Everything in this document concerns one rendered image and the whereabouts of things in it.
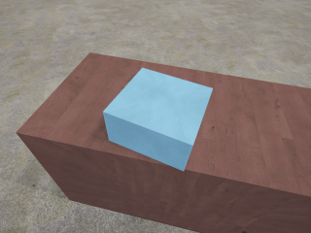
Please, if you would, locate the pedestal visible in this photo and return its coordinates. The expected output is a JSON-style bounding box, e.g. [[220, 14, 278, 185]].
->
[[16, 52, 311, 233]]

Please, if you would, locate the carton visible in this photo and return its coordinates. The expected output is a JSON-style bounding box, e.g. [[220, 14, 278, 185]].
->
[[103, 68, 213, 171]]

